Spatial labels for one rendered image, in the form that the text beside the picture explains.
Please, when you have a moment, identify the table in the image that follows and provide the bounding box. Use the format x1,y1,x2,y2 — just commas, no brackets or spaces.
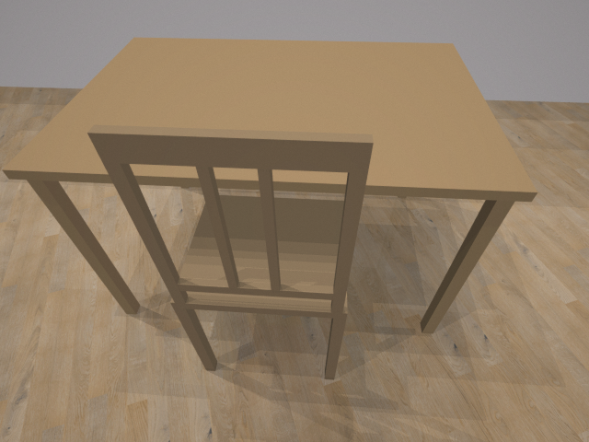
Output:
2,38,537,333

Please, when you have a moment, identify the chair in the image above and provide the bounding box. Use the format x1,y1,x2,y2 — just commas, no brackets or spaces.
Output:
87,125,374,380

